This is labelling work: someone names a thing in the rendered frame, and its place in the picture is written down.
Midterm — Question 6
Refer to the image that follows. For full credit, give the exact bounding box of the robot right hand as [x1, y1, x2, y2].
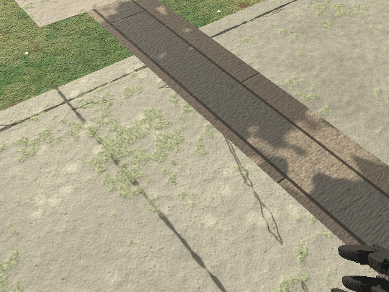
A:
[331, 244, 389, 292]

